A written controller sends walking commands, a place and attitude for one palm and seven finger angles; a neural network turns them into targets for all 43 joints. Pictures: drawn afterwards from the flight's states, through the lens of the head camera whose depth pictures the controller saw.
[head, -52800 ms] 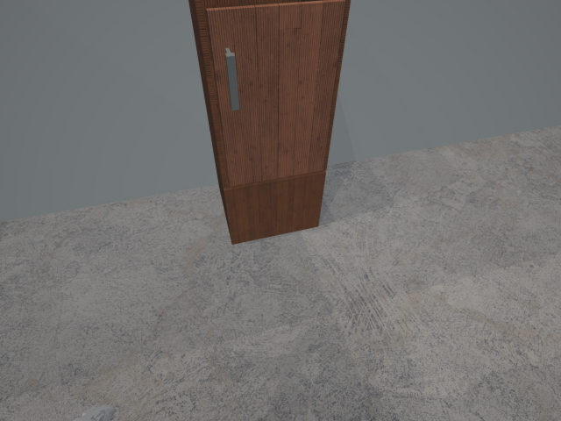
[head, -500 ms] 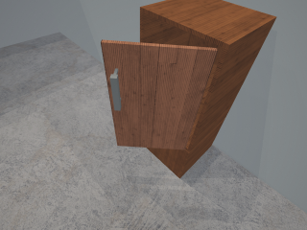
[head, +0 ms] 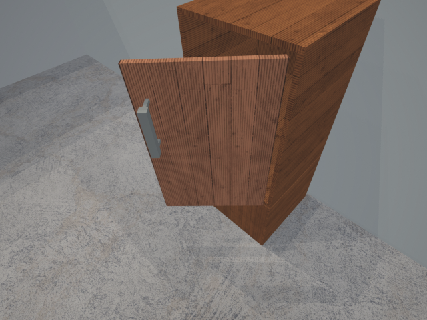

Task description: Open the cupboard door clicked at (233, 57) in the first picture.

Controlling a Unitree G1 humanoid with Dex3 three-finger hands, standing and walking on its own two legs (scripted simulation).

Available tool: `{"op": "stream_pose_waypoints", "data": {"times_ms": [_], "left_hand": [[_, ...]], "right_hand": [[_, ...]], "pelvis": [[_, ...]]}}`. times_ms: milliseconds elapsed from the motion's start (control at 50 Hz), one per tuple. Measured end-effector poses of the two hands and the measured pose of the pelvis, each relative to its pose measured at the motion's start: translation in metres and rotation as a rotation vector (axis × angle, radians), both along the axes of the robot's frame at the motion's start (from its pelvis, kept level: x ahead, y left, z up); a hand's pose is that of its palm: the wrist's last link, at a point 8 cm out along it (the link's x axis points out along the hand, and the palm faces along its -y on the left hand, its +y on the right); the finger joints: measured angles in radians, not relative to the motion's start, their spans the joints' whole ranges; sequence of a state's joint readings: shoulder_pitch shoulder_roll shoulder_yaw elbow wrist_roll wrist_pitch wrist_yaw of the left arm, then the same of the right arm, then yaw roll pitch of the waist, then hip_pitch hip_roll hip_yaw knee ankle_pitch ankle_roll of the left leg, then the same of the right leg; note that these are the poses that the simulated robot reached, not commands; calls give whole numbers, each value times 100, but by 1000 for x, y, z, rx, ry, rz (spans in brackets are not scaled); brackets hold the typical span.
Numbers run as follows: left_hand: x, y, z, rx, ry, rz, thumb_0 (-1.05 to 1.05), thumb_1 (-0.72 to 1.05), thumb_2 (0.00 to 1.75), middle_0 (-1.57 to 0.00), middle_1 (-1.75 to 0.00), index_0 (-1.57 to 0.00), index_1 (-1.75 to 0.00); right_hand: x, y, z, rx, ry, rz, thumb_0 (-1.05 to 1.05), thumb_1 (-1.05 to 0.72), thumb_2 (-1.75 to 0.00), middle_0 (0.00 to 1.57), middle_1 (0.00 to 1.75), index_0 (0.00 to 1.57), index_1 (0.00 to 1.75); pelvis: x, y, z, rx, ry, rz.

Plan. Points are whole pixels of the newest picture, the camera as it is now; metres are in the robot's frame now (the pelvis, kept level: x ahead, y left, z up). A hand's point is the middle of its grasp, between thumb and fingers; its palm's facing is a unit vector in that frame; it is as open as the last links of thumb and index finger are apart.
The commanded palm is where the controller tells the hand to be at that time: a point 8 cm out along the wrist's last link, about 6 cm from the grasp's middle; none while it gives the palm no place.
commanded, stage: look again from close up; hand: left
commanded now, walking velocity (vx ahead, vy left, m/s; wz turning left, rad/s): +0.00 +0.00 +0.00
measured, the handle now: (151, 129) +0.56 +0.20 +0.04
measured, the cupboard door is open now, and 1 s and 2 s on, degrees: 43 43 43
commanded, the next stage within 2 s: raise the hand with hooked fingers in 0.14 s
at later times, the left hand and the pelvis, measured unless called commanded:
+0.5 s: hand (125, 269) +0.20 +0.17 +0.02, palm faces +0.16 -0.99 -0.05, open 7.8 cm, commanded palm +0.11 +0.23 -0.05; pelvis -0.04 -0.02 -0.02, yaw +1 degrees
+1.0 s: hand (109, 290) +0.18 +0.21 -0.02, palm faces -0.09 -1.00 -0.04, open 10.7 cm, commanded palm +0.14 +0.27 -0.01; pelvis -0.08 +0.00 -0.07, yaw +2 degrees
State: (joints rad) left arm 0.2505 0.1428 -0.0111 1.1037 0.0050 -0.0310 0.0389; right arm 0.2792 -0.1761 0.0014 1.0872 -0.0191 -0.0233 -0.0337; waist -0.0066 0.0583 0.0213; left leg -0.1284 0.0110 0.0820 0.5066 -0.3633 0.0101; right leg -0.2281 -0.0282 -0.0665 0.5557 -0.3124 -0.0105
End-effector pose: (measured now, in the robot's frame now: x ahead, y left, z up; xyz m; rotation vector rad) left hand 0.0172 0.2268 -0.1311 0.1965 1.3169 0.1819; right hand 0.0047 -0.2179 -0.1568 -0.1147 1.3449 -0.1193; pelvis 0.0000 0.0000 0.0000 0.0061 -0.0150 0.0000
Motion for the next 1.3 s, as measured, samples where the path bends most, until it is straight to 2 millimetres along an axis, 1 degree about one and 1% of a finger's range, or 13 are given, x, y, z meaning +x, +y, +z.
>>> {"op": "stream_pose_waypoints", "data": {"times_ms": [260, 300, 440, 500, 560, 680, 780, 860, 940, 1000, 1080, 1180, 1300], "left_hand": [[-17, -14, -3, -22, 54, 14, 1, 91, 90, -20, -30, -20, -30], [6, -7, 12, -9, -109, 89, 2, 93, 90, -21, -30, -20, -30], [136, 2, 134, 24, -975, 21, 3, 86, 87, -21, -35, -20, -34], [159, -5, 154, -57, -1241, -67, 2, 80, 85, -21, -38, -21, -38], [149, -11, 141, -158, -1353, -172, 1, 73, 82, -21, -42, -21, -42], [86, 6, 79, -203, -1176, -127, 1, 59, 77, -23, -51, -23, -50], [69, 30, 89, -73, -1264, -67, 2, 46, 72, -24, -58, -23, -58], [94, 30, 118, -81, -1395, -197, 2, 37, 68, -24, -64, -23, -63], [131, 28, 122, -174, -1322, -308, 1, 28, 64, -24, -70, -24, -69], [146, 35, 116, -223, -1205, -269, 1, 21, 61, -25, -74, -25, -74], [144, 54, 125, -180, -1191, -168, 1, 12, 57, -26, -80, -26, -80], [135, 74, 142, -72, -1287, -149, 1, 0, 52, -27, -88, -26, -87], [143, 79, 132, -128, -1252, -195, 0, -14, 46, -28, -97, -27, -96]], "right_hand": [[5, -15, 8, -18, 19, 12, 0, -92, -90, 20, 29, 20, 30], [12, -20, 15, -48, -65, 9, 1, -92, -90, 20, 30, 20, 30], [81, -43, 42, -118, -512, 45, 1, -92, -90, 20, 30, 21, 30], [112, -50, 59, -137, -682, 80, 1, -91, -90, 20, 30, 20, 30], [136, -55, 75, -154, -810, 135, 1, -91, -90, 20, 30, 20, 30], [160, -52, 78, -182, -914, 214, 1, -91, -90, 20, 30, 20, 30], [155, -26, 54, -151, -869, 273, 0, -91, -90, 20, 29, 20, 30], [131, -1, 26, -90, -784, 282, 1, -91, -90, 20, 30, 20, 30], [99, 14, 10, -43, -696, 212, 1, -91, -90, 21, 30, 21, 30], [76, 16, 10, -39, -644, 147, 1, -90, -90, 21, 30, 21, 30], [58, 9, 19, -71, -605, 110, 1, -90, -90, 21, 30, 21, 30], [59, -5, 27, -125, -588, 157, 1, -90, -90, 21, 30, 21, 30], [86, -13, 37, -177, -631, 190, 1, -90, -90, 21, 30, 21, 30]], "pelvis": [[-1, -10, 3, 0, 4, -3], [-4, -11, 2, 1, 9, -7], [-23, -11, -6, 8, 64, 38], [-36, -15, -19, 18, 123, 23], [-47, -19, -36, 21, 159, 13], [-63, -19, -64, 10, 198, 26], [-72, -15, -76, -24, 202, 50], [-78, -10, -80, -49, 197, 63], [-81, -4, -76, -51, 199, 57], [-78, 2, -67, -41, 201, 42], [-71, 8, -57, -31, 203, 24], [-65, 14, -54, -37, 203, 33], [-61, 19, -54, -46, 198, 42]]}}
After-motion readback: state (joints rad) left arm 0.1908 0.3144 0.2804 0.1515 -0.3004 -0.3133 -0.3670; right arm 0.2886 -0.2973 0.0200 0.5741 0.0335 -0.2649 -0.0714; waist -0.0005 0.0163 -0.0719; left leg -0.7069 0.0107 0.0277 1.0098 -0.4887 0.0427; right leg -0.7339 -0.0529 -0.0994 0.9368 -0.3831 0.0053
